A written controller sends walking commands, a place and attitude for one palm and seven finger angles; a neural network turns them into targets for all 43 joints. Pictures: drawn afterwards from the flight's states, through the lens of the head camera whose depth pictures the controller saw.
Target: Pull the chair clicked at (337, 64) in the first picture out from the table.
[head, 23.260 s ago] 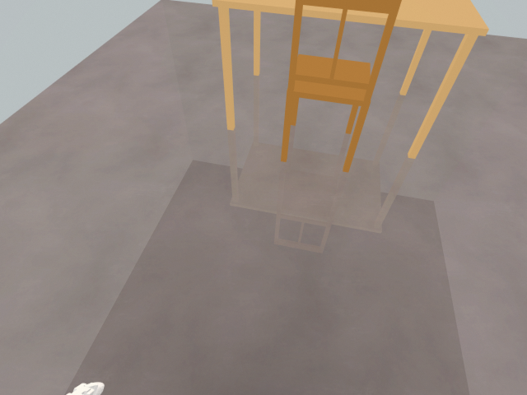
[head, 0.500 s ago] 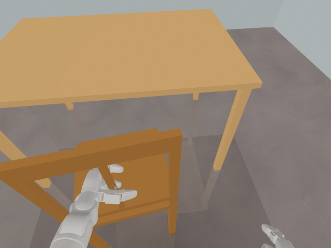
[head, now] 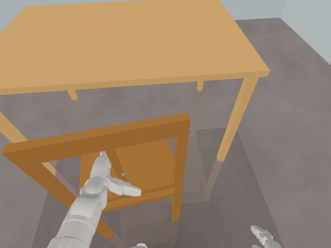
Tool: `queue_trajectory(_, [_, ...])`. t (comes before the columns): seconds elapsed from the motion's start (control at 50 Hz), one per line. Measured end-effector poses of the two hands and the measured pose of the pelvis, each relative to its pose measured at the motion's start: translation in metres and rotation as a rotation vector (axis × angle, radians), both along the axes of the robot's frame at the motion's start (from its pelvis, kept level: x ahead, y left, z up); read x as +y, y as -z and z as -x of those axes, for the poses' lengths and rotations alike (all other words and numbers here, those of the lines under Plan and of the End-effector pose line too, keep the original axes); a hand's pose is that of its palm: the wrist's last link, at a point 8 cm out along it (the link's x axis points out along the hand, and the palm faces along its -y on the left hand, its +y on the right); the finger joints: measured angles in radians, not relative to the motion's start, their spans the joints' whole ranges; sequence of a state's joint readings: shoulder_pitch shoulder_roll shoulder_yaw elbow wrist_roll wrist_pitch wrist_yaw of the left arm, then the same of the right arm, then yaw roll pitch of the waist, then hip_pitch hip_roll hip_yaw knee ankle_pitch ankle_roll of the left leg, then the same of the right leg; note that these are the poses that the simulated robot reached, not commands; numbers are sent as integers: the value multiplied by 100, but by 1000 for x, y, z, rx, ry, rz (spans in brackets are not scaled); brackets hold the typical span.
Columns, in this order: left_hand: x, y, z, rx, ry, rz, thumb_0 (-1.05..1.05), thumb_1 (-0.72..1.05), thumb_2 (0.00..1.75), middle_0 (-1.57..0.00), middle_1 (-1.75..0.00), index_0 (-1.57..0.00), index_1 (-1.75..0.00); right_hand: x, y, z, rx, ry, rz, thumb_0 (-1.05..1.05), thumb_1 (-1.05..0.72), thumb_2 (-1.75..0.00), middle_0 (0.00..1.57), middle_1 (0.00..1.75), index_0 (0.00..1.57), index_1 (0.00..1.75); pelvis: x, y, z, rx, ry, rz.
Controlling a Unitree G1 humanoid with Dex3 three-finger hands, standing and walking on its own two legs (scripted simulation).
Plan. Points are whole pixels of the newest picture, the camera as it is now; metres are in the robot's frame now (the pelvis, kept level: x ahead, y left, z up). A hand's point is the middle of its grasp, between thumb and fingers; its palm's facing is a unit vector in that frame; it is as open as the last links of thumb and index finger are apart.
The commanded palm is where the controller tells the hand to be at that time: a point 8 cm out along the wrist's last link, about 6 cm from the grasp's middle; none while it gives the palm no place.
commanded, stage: draw the fingers out of the gap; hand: left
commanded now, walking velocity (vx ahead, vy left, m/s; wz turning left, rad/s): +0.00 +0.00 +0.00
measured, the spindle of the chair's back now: (119, 173) +0.33 +0.14 -0.06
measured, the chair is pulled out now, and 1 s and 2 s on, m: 0.16 0.16 0.16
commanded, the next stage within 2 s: draw the hand back to the body in 0.78 s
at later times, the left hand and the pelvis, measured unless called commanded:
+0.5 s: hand (118, 205) +0.24 +0.13 -0.04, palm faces +0.03 -0.98 -0.18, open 17.5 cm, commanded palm +0.22 +0.17 -0.01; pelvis +0.02 -0.01 +0.00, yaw +1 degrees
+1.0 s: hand (116, 231) +0.18 +0.12 -0.01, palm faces +0.07 -1.00 -0.07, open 17.5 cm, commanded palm +0.15 +0.18 +0.01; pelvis +0.02 -0.01 -0.02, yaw +2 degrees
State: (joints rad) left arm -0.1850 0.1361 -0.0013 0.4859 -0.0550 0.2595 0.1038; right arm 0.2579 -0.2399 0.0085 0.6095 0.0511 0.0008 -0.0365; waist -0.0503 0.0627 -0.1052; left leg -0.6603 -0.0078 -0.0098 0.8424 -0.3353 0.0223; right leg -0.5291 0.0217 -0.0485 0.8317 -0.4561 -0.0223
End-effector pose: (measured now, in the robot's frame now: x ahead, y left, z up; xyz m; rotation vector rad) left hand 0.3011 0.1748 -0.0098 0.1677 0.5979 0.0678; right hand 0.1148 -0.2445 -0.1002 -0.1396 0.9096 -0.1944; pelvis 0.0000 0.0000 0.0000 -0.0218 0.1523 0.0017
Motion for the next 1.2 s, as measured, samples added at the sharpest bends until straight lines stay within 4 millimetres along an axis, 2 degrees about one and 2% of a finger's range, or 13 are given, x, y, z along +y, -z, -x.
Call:
queue_trajectory(0.12, [-2, 4, 0, 9, 0, 6, -1, -54, 20, -1, -3, -1, -3, -9, -3, 4, 6, 18, 15, 1, -90, -90, 20, 30, 21, 30, -1, 0, -2, 8, 10, -4])
queue_trajectory(0.24, [-8, 6, 27, 6, 13, 9, -1, -54, 20, -1, -1, -1, -1, -14, -9, -2, -22, 32, 17, 1, -90, -90, 20, 30, 20, 30, -2, -1, -9, 5, 21, -9])
queue_trajectory(0.42, [-2, 7, 70, 19, -19, -3, -1, -54, 20, -1, 0, -1, 0, -11, -18, -39, -114, -19, 28, 1, -90, -90, 20, 30, 20, 30, -7, 1, -15, -5, 3, -9])
queue_trajectory(0.54, [3, 5, 86, 28, -16, -2, -1, -54, 20, 0, 0, -1, 0, -4, -26, -66, -191, -72, 26, 1, -90, -90, 20, 30, 20, 30, -10, 3, -16, -6, -15, -6])
queue_trajectory(0.64, [0, 2, 99, 28, -11, 15, -1, -54, 20, 0, 0, 0, 0, 2, -32, -78, -243, -99, 20, 1, -90, -90, 20, 30, 21, 30, -12, 4, -19, -3, -20, -7])
queue_trajectory(0.76, [-4, 2, 120, 48, -10, 12, -1, -54, 20, 0, 0, 0, 0, 3, -33, -81, -265, -110, 19, 1, -90, -90, 20, 30, 21, 30, -13, 6, -22, 2, -24, -7])
queue_trajectory(0.92, [-5, 2, 146, 57, -19, 14, -1, -54, 20, 0, 0, -1, 0, 0, -26, -71, -252, -95, 26, 1, -90, -90, 20, 30, 21, 30, -13, 11, -22, 15, -27, -5])
queue_trajectory(0.96, [-6, -3, 148, -7, -35, 61, -1, -54, 20, 0, 0, -1, 0, -1, -23, -69, -262, -95, 31, 1, -90, -90, 20, 30, 21, 30, -13, 14, -21, 22, -28, -3])
queue_trajectory(1.04, [-6, -25, 144, -259, -42, 127, -2, -54, 20, 0, 0, -1, 0, -2, -12, -63, -275, -101, 32, 1, -90, -90, 20, 30, 21, 30, -15, 24, -14, 40, -27, 1])
queue_trajectory(1.14, [7, -54, 140, -586, -23, 91, -2, -54, 20, 0, 0, -1, 0, 0, 9, -59, -274, -110, 0, 1, -90, -90, 20, 30, 20, 30, -17, 40, -2, 66, -16, 5])
queue_trajectory(1.2, [15, -58, 141, -632, -12, 66, -2, -54, 20, 0, 0, 0, 0, 4, 18, -57, -264, -106, -26, 1, -90, -90, 20, 30, 20, 30, -18, 45, 5, 60, -11, 5])
